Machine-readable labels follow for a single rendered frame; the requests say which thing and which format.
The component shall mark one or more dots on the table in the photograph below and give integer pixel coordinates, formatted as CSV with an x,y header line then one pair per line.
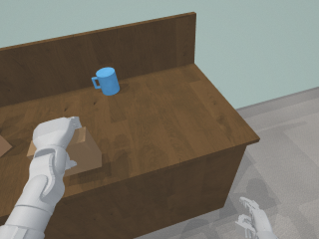
x,y
171,143

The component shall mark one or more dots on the sponge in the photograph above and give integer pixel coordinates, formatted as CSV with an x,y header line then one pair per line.
x,y
82,149

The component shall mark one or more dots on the right robot hand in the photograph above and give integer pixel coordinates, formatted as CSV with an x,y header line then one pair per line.
x,y
248,227

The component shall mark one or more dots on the robot left forearm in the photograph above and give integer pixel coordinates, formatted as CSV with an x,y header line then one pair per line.
x,y
44,189

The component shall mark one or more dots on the left robot hand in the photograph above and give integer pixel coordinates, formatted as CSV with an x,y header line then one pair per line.
x,y
57,132

